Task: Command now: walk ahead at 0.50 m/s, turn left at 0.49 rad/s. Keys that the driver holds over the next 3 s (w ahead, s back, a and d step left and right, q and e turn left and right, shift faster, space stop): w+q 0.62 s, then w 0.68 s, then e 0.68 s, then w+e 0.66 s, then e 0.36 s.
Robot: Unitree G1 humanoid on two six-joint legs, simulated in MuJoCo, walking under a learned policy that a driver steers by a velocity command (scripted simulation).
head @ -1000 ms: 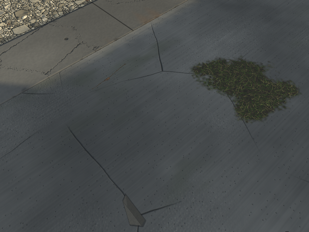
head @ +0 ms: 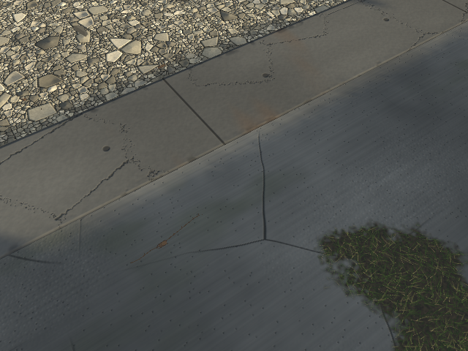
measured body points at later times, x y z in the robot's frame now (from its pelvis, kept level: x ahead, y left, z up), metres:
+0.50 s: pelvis +0.27 +0.05 +0.00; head +0.30 +0.08 +0.45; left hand +0.38 +0.33 -0.11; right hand +0.34 -0.23 -0.12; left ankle +0.19 +0.08 -0.74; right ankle +0.47 -0.09 -0.67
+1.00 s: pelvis +0.54 +0.10 +0.01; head +0.57 +0.10 +0.46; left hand +0.41 +0.33 -0.12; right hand +0.80 -0.04 -0.11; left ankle +0.56 +0.27 -0.69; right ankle +0.55 +0.00 -0.74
